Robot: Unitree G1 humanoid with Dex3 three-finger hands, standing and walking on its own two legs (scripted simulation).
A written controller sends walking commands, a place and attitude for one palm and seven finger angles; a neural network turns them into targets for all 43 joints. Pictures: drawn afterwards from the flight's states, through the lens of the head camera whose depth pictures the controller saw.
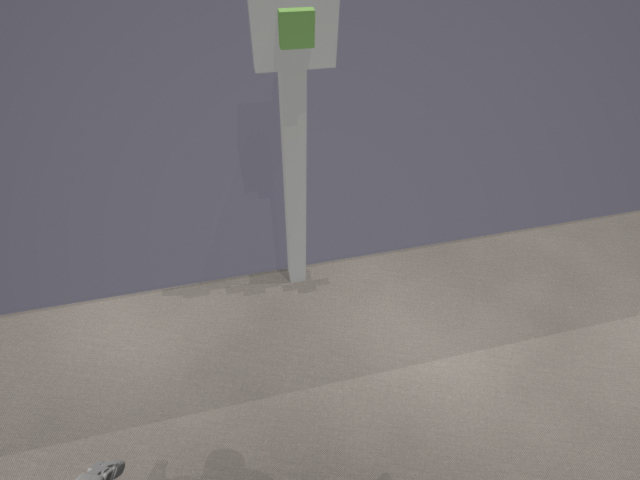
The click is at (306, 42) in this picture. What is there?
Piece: button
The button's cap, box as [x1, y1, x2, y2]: [278, 7, 314, 49]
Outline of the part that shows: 278,8 280,48 290,49 314,47 314,9 312,7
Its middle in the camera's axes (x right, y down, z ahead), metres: -0.05 -0.42 +0.78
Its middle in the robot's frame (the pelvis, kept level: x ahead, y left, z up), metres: +0.89 +0.10 +0.17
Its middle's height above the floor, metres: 0.94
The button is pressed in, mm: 0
